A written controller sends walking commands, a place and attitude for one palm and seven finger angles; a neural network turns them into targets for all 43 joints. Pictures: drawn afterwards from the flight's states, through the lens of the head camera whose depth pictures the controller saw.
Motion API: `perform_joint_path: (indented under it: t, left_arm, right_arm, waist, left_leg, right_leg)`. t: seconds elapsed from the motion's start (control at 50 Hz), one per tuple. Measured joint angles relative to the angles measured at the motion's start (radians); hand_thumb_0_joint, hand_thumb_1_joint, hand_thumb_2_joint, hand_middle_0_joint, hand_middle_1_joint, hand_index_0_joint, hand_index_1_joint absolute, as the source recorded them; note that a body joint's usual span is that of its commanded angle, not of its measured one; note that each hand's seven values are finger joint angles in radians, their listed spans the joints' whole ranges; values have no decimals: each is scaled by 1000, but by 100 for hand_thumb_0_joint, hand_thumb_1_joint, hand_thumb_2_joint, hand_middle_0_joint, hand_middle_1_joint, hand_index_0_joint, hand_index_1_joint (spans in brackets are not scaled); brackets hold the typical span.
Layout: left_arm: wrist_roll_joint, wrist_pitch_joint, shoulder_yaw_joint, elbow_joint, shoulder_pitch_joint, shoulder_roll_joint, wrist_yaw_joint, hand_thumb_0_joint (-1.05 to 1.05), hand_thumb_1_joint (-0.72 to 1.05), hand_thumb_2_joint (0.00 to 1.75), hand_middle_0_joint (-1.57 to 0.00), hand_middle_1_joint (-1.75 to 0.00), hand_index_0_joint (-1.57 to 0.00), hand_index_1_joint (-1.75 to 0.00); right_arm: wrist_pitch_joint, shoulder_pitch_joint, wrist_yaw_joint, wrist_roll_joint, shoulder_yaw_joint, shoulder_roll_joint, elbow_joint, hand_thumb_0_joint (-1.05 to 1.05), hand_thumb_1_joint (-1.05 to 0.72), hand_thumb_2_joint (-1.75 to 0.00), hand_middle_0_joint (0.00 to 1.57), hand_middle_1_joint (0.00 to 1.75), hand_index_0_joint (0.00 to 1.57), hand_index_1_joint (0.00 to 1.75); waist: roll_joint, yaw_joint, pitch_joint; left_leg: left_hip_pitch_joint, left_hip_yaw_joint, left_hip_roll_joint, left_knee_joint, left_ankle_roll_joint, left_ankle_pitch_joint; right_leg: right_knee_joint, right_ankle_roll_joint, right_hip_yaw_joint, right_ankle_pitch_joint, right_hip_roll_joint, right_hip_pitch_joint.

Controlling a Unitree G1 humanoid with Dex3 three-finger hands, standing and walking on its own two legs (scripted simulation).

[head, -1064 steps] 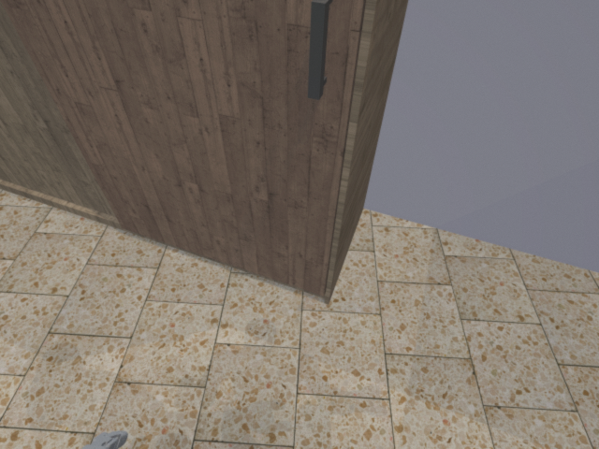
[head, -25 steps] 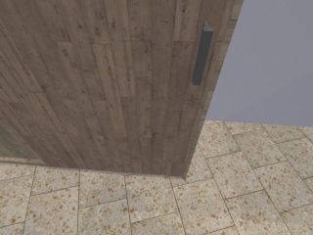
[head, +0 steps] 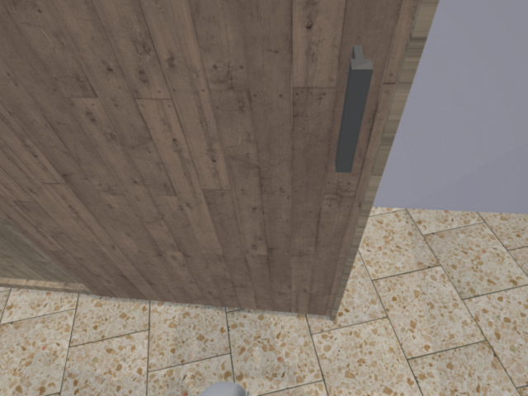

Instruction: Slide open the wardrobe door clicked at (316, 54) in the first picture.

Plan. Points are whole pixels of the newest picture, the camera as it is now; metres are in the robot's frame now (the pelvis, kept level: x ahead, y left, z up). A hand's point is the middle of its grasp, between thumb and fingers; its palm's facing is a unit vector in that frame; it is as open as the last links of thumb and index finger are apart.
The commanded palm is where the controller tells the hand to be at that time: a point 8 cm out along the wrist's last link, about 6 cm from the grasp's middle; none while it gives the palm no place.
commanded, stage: shuffle to correct the standing spot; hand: right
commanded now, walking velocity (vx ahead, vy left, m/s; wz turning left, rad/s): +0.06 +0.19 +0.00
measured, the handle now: (349, 113) +0.46 -0.09 +0.19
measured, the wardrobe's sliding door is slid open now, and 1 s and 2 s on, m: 0.00 0.00 0.00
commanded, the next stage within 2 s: come to a stop and stand still in 0.04 s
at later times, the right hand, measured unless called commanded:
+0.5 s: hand (353, 372) +0.20 -0.13 -0.18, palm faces +0.02 +0.98 -0.21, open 7.3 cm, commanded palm none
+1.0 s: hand out of the picture +0.03 -0.18 -0.17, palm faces +0.04 +0.98 -0.21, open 7.4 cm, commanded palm none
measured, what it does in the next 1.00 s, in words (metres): steps on the spot: left foot, then right foot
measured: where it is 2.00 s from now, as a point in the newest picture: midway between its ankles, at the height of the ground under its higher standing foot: outside the picture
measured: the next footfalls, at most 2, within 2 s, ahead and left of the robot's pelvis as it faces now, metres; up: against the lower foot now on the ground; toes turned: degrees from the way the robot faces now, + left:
left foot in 0.24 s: +0.23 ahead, +0.19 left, +0.00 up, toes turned +7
right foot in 0.62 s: +0.13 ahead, -0.07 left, +0.00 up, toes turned -4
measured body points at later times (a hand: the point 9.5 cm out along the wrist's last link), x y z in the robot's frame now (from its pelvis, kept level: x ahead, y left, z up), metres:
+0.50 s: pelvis +0.09 +0.05 -0.01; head +0.15 +0.04 +0.43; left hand +0.16 +0.32 -0.15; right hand +0.20 -0.18 -0.16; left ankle +0.19 +0.19 -0.73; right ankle +0.06 -0.06 -0.67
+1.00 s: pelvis +0.05 +0.00 +0.01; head +0.08 -0.01 +0.45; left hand +0.09 +0.23 -0.14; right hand +0.03 -0.24 -0.16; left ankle -0.03 +0.13 -0.73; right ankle +0.09 -0.07 -0.73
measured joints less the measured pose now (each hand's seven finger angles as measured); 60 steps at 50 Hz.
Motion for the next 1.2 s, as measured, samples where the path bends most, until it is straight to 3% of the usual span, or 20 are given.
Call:
perform_joint_path:
  t: [0.06, 0.1, 0.16, 0.22, 0.24, 0.28, 0.34, 0.38, 0.42, 0.52, 0.6, 0.64, 0.68, 0.74, 0.8, 0.94, 1.02, 1.1, 1.2]
  left_arm:
    - [0, 6, -7, 23, 47, -18, -1, 0, 90, 90, -20, -30, -20, -30]
    - [1, 13, -11, 33, 69, -26, -4, 0, 90, 90, -21, -30, -20, -30]
    - [1, 25, -9, 38, 79, -26, -6, 0, 90, 90, -21, -30, -20, -30]
    - [-5, 37, 5, 36, 81, -13, -12, 0, 90, 90, -21, -30, -20, -30]
    - [-9, 42, 11, 35, 88, -9, -15, 0, 90, 90, -21, -30, -20, -30]
    - [-25, 54, 25, 29, 69, 13, -22, 0, 90, 90, -21, -30, -20, -30]
    - [-42, 70, 52, -15, -13, 58, -14, 0, 90, 90, -21, -30, -20, -30]
    - [-41, 82, 62, -46, -71, 77, -8, 0, 90, 90, -21, -30, -20, -30]
    - [-34, 96, 69, -76, -128, 92, -9, 0, 91, 90, -20, -30, -20, -30]
    - [-21, 108, 76, -142, -228, 103, -29, 0, 91, 90, -20, -30, -19, -30]
    - [-21, 88, 66, -176, -244, 78, -42, 0, 91, 90, -20, -30, -19, -30]
    - [-16, 75, 60, -186, -231, 59, -44, 0, 91, 90, -20, -30, -19, -30]
    - [-4, 84, 47, -188, -214, 36, -44, 0, 91, 90, -20, -30, -19, -30]
    - [1, 95, 36, -176, -186, 10, -32, 0, 92, 90, -20, -30, -20, -30]
    - [-4, 90, 32, -161, -169, 15, -27, 0, 93, 90, -21, -30, -20, -30]
    - [-12, 70, 31, -123, -150, 19, -17, 0, 92, 90, -21, -30, -20, -30]
    - [-23, 69, 32, -85, -137, 26, -20, 0, 92, 90, -21, -30, -20, -30]
    - [-26, 79, 37, -36, -118, 50, -26, 0, 93, 90, -21, -30, -20, -30]
    - [-24, 85, 27, 19, -75, 36, -36, 0, 92, 90, -20, -30, -20, -30]
  right_arm:
    - [3, -71, 15, -2, -17, -20, -60, 1, -91, -90, 20, 30, 20, 30]
    - [4, -121, 23, 1, -22, -27, -95, 1, -92, -90, 20, 30, 20, 30]
    - [3, -192, 31, 7, -20, -33, -132, 1, -92, -90, 20, 30, 20, 30]
    - [-15, -233, 31, 8, -14, -40, -153, 1, -92, -90, 20, 30, 20, 30]
    - [-27, -233, 29, 6, -11, -46, -159, 0, -92, -90, 20, 30, 20, 30]
    - [-52, -244, 16, 2, -12, -46, -155, 0, -92, -90, 20, 30, 20, 30]
    - [-51, -271, -3, 1, -3, -31, -154, 0, -92, -90, 20, 30, 20, 30]
    - [-34, -286, -16, 2, 2, -24, -159, 0, -91, -90, 20, 30, 20, 30]
    - [-19, -296, -23, -1, 4, -18, -164, 0, -91, -90, 20, 30, 20, 30]
    - [3, -296, -24, -9, 1, -20, -181, 0, -91, -90, 20, 30, 20, 30]
    - [20, -264, -20, -11, -9, -45, -191, 0, -91, -90, 21, 30, 20, 30]
    - [37, -248, -18, -3, -17, -56, -188, 0, -91, -90, 20, 30, 20, 30]
    - [58, -231, -20, 2, -26, -63, -178, 0, -91, -90, 20, 30, 20, 30]
    - [60, -192, -16, -2, -38, -68, -163, 1, -91, -90, 20, 30, 20, 30]
    - [47, -138, -15, -1, -37, -67, -143, 1, -91, -90, 20, 30, 20, 30]
    - [44, -62, -20, 6, -9, -40, -65, 1, -91, -90, 20, 30, 20, 30]
    - [20, -62, -27, 9, 10, -18, -37, 1, -91, -90, 20, 30, 20, 30]
    - [-1, -64, -29, 11, 29, 19, -12, 1, -91, -90, 20, 30, 20, 30]
    - [-12, -51, -32, 13, 39, 29, 9, 0, -91, -90, 20, 30, 20, 30]
  waist:
    - [-2, -13, 18]
    - [-6, -21, 34]
    - [-20, -14, 69]
    - [-31, -3, 94]
    - [-24, -2, 92]
    - [-22, -3, 95]
    - [-36, 15, 127]
    - [-28, 10, 130]
    - [-23, 3, 127]
    - [-6, -23, 98]
    - [25, -40, 61]
    - [39, -42, 50]
    - [43, -47, 47]
    - [38, -53, 29]
    - [35, -60, 10]
    - [12, -45, -2]
    - [5, -40, -8]
    - [-45, -27, -11]
    - [-35, -16, -33]
  left_leg:
    - [-130, -2, 58, -3, -14, 91]
    - [-181, 8, 90, -93, -23, 164]
    - [-181, 46, 107, -318, -29, 247]
    - [-100, 79, 83, -530, -22, 331]
    - [-53, 84, 80, -603, -16, 410]
    - [-34, 82, 81, -591, -17, 325]
    - [-13, 84, 86, -563, -22, 276]
    - [8, 80, 96, -585, -25, 290]
    - [22, 80, 104, -613, -26, 307]
    - [23, 80, 123, -637, -42, 333]
    - [-1, 70, 138, -605, -63, 332]
    - [-35, 45, 134, -522, -68, 212]
    - [-71, -19, 88, -377, -61, 71]
    - [-103, -68, 34, -150, -57, 82]
    - [-63, -67, 25, -87, -67, 110]
    - [205, -24, 54, -500, -76, 6]
    - [330, -22, 68, -774, -55, 128]
    - [356, -13, 47, -804, -47, 152]
    - [378, -14, 36, -805, -39, 157]
  right_leg:
    - [-74, 17, 11, 21, -19, 53]
    - [-110, 31, 12, 25, -33, 81]
    - [-128, 54, 10, 10, -56, 111]
    - [-68, 76, 6, -46, -79, 121]
    - [-8, 78, 6, -72, -78, 110]
    - [244, 53, 44, -125, -66, 12]
    - [592, 16, 119, -173, 5, -156]
    - [710, 15, 108, -167, 39, -254]
    - [731, 22, 93, -142, 56, -333]
    - [582, 37, 59, -75, 61, -405]
    - [310, 32, 41, 22, 55, -310]
    - [230, 0, 37, 54, 60, -280]
    - [223, -35, 31, 77, 62, -279]
    - [125, -54, 30, 144, 69, -258]
    - [24, -65, 20, 204, 86, -240]
    - [-92, -83, -12, 275, 110, -210]
    - [-99, -78, -35, 295, 127, -220]
    - [-116, -59, -25, 313, 108, -198]
    - [-129, -54, -24, 326, 97, -169]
